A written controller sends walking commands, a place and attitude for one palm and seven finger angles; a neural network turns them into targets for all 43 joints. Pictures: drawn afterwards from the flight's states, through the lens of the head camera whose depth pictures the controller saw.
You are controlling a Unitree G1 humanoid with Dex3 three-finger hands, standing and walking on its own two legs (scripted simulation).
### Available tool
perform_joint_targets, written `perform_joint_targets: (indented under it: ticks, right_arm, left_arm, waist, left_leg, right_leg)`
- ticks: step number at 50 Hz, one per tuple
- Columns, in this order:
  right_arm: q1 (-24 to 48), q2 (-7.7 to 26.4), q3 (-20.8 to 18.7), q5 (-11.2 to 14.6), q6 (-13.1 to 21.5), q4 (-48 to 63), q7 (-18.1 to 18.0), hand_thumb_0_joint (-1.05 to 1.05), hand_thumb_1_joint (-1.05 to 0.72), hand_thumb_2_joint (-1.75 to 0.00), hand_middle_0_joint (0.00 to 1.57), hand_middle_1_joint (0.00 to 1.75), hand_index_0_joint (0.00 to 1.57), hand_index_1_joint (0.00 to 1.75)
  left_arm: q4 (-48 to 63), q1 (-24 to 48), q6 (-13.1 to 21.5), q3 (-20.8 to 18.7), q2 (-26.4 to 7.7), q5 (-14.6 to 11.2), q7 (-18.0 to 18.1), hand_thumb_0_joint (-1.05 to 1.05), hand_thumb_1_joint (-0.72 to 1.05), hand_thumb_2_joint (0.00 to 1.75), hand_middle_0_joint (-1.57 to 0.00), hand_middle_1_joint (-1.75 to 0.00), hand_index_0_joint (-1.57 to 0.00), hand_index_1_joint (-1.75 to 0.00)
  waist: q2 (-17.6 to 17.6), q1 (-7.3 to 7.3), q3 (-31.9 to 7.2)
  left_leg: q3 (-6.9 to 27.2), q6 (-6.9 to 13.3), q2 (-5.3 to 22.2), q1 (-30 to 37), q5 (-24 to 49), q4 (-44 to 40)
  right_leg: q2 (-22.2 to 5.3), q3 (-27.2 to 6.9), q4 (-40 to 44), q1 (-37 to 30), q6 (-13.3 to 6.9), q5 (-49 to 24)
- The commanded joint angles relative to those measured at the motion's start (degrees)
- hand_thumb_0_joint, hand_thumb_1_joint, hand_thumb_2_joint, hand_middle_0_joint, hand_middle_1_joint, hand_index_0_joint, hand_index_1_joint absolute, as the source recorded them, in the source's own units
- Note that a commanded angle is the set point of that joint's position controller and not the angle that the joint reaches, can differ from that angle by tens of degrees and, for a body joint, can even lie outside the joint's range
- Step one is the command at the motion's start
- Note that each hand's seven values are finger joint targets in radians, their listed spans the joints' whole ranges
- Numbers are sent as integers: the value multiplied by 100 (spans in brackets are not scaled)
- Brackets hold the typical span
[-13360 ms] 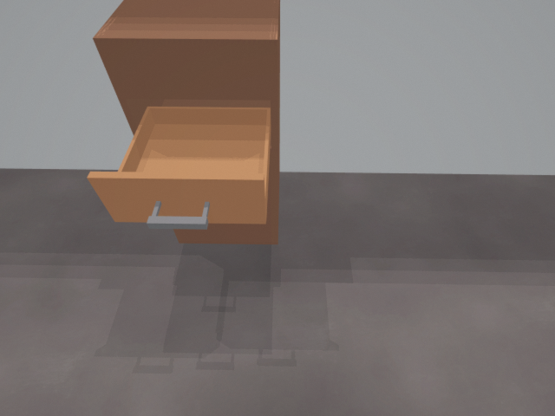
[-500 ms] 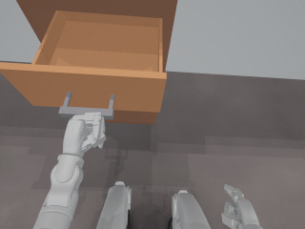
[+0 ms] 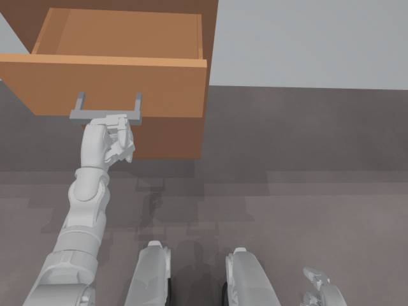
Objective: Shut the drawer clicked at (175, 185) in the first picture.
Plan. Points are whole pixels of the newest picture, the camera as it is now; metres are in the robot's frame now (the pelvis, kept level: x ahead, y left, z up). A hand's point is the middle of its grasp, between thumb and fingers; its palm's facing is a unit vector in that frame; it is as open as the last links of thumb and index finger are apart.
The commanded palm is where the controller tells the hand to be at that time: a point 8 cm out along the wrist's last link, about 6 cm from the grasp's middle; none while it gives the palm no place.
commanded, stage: push the drawer shut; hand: left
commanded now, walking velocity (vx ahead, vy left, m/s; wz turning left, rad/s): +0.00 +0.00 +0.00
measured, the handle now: (108, 108) +0.49 +0.20 +0.02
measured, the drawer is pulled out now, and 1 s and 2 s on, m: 0.14 0.03 0.00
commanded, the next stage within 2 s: pull the fist back off the drawer in 1.68 s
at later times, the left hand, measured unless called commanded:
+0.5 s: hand (133, 117) +0.47 +0.14 +0.02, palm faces -0.02 -1.00 -0.04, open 3.1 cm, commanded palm +0.46 +0.19 +0.03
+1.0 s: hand (137, 94) +0.53 +0.14 +0.02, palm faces +0.00 -1.00 -0.04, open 3.2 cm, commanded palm +0.52 +0.18 +0.03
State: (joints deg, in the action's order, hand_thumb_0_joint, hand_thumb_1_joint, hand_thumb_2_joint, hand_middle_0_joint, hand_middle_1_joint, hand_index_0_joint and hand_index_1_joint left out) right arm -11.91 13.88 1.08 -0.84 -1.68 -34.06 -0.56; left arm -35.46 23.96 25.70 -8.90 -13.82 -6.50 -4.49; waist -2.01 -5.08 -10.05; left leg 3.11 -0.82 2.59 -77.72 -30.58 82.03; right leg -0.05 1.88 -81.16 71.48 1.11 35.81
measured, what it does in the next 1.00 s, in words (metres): stands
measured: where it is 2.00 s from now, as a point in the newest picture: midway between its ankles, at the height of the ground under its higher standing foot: outside the picture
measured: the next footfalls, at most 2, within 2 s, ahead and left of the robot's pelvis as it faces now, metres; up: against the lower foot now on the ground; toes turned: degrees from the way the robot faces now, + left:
none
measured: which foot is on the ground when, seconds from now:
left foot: down 0.00-1.00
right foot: down 0.00-1.00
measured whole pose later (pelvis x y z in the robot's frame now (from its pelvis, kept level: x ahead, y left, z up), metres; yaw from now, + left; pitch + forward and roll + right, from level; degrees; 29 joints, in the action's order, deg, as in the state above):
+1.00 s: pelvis -0.01 +0.00 -0.02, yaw -2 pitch +31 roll -4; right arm -16.6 14.2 2.1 -3.1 -5.0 -36.3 1.5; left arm -62.0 52.8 26.6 -20.5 -24.0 -1.4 -6.1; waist -3.1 -10.6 -8.8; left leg 3.4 -0.5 3.7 -86.0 -30.8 85.6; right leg 1.2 1.8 -83.9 79.7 1.4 35.2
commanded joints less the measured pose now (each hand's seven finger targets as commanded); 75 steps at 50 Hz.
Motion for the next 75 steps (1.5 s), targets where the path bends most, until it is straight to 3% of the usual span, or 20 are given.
perform_joint_targets:
  ticks: [1,7,11,18,23,25,29,31,34,35,39,44,46,48,56,62,64,69,73,75]
  right_arm:
    - [-439,908,-379,9,149,507,-31,0,-90,-90,20,30,20,30]
    - [-600,924,-384,1,129,445,-5,0,-90,-90,20,30,20,30]
    - [-677,939,-394,-15,98,343,4,0,-90,-90,20,30,20,30]
    - [-834,969,-375,-59,76,266,16,0,-90,-90,20,30,20,30]
    - [-938,991,-383,-82,38,240,55,0,-90,-90,20,30,20,30]
    - [-962,991,-368,-87,6,194,55,0,-90,-90,20,30,20,30]
    - [-1031,1012,-346,-120,-26,157,71,0,-90,-90,20,30,20,30]
    - [-1072,1039,-334,-138,-53,131,65,0,-90,-90,20,30,20,30]
    - [-1149,1066,-325,-167,-83,124,71,0,-90,-90,20,30,20,30]
    - [-1163,1055,-328,-169,-101,115,91,0,-90,-90,20,30,20,30]
    - [-1254,1075,-318,-184,-165,98,127,0,-90,-90,20,30,20,30]
    - [-1353,1098,-294,-205,-242,81,141,0,-90,-90,20,30,20,30]
    - [-1365,1070,-289,-211,-260,67,158,0,-90,-90,20,30,20,30]
    - [-1425,1112,-284,-226,-275,42,159,0,-90,-90,20,30,20,30]
    - [-1554,1138,-217,-258,-295,-31,156,0,-90,-90,20,30,20,30]
    - [-1677,1155,-187,-296,-305,-26,185,0,-90,-90,20,30,20,30]
    - [-1718,1189,-175,-288,-345,-48,173,0,-90,-90,20,30,20,30]
    - [-1774,1215,-138,-296,-298,-131,125,0,-90,-90,20,30,20,30]
    - [-1800,1214,-112,-316,-213,-173,104,0,-90,-90,20,30,20,30]
    - [-1789,1236,-82,-314,-197,-195,91,0,-90,-90,20,30,20,30]
  left_arm:
    - [979,2134,431,-338,-806,-64,29,0,90,90,-140,-160,-140,-160]
    - [640,2477,485,-487,-983,-30,-46,0,90,90,-140,-160,-140,-160]
    - [300,2839,512,-625,-1099,8,-42,0,90,90,-140,-160,-140,-160]
    - [-137,3414,583,-897,-1451,56,-135,0,90,90,-140,-160,-140,-160]
    - [-290,3762,585,-944,-1500,74,-167,0,90,90,-140,-160,-140,-160]
    - [-493,3958,573,-984,-1585,92,-169,0,90,90,-140,-160,-140,-160]
    - [-840,4410,607,-1029,-1697,192,-161,0,90,90,-140,-160,-140,-160]
    - [-1030,4647,602,-1105,-1822,228,-146,0,90,90,-140,-160,-140,-160]
    - [-1027,4989,637,-1176,-1996,290,-162,0,90,90,-140,-160,-140,-160]
    - [-1073,5041,617,-1095,-1896,301,-173,0,90,90,-140,-160,-140,-160]
    - [-1261,5168,562,-1160,-1973,321,-169,0,90,90,-140,-160,-140,-160]
    - [-1240,5396,529,-1399,-2359,404,-124,0,90,90,-140,-160,-140,-160]
    - [-1332,5541,501,-1209,-2140,433,-123,0,90,90,-140,-160,-140,-160]
    - [-1387,5670,516,-1359,-2366,478,-82,0,90,90,-140,-160,-140,-160]
    - [-1743,6371,392,-1363,-2626,630,-54,0,90,90,-140,-160,-140,-160]
    - [-1691,6685,302,-1442,-2835,669,-122,0,90,90,-140,-160,-140,-160]
    - [-1820,6763,213,-1577,-3044,672,-139,0,90,90,-140,-160,-140,-160]
    - [-1873,7523,69,-1384,-3055,755,-73,0,90,90,-140,-160,-140,-160]
    - [-1740,7892,44,-1226,-3028,786,-49,0,90,90,-140,-160,-140,-160]
    - [-1816,8030,-4,-1184,-3076,809,-38,0,90,90,-140,-160,-140,-160]
  waist:
    - [-190,-196,-2714]
    - [-323,-213,-2782]
    - [-194,-305,-2705]
    - [-285,-342,-2936]
    - [-381,-387,-3103]
    - [-317,-457,-2889]
    - [-492,-511,-2852]
    - [-370,-580,-2822]
    - [-647,-579,-3127]
    - [-771,-601,-3196]
    - [-672,-637,-3243]
    - [-714,-639,-3335]
    - [-718,-737,-3238]
    - [-813,-731,-3248]
    - [-873,-954,-3112]
    - [-1207,-987,-3508]
    - [-997,-1058,-3339]
    - [-1144,-1284,-3176]
    - [-1530,-1348,-3410]
    - [-1517,-1398,-3293]
  left_leg:
    - [-72,190,-175,2484,1175,-918]
    - [-51,193,-170,2552,1382,-885]
    - [-86,205,-160,2397,1264,-841]
    - [-71,225,-150,2391,1446,-735]
    - [-39,228,-137,2499,1577,-692]
    - [-55,242,-130,2326,1417,-682]
    - [-16,244,-133,2298,1232,-648]
    - [-12,269,-133,2165,1127,-606]
    - [48,263,-118,2413,1373,-566]
    - [50,254,-121,2498,1400,-562]
    - [108,259,-99,2508,1465,-541]
    - [100,275,-71,2417,1539,-499]
    - [123,279,-72,2392,1485,-499]
    - [150,267,-61,2449,1456,-495]
    - [163,318,-49,2138,1198,-371]
    - [219,319,-21,2383,1665,-245]
    - [223,333,8,2180,1578,-210]
    - [291,356,-12,2017,1032,-181]
    - [335,342,-19,2241,1020,-162]
    - [379,333,-22,2181,830,-184]
  right_leg:
    - [171,31,1286,-802,-243,-1386]
    - [203,47,1202,-716,-264,-1526]
    - [203,15,1259,-708,-233,-1466]
    - [225,9,1142,-676,-240,-1609]
    - [239,36,1093,-588,-240,-1673]
    - [242,15,1142,-574,-222,-1580]
    - [253,48,1084,-304,-235,-1333]
    - [257,37,1090,-284,-223,-1256]
    - [259,72,988,-158,-253,-1374]
    - [260,81,983,-90,-258,-1376]
    - [282,119,960,-54,-260,-1390]
    - [301,105,943,-158,-260,-1464]
    - [303,116,957,-57,-254,-1420]
    - [308,133,936,60,-265,-1361]
    - [334,113,937,244,-255,-1183]
    - [358,146,798,328,-284,-1464]
    - [367,149,826,326,-255,-1422]
    - [369,173,820,695,-244,-1048]
    - [374,187,787,870,-273,-1018]
    - [379,206,778,975,-281,-905]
